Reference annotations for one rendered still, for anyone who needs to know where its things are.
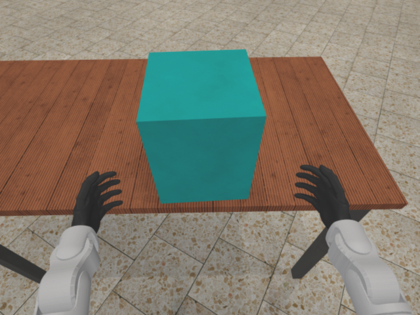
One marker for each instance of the table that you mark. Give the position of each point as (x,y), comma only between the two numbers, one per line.
(62,120)

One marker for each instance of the robot right hand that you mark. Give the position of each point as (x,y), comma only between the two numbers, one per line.
(330,199)

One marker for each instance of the robot left hand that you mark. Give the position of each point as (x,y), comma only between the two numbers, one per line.
(89,209)

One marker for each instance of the left robot forearm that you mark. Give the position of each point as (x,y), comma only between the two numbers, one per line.
(65,289)

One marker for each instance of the carton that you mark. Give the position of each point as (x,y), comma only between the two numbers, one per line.
(201,120)

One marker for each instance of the right robot forearm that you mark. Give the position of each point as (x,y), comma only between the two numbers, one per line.
(370,283)

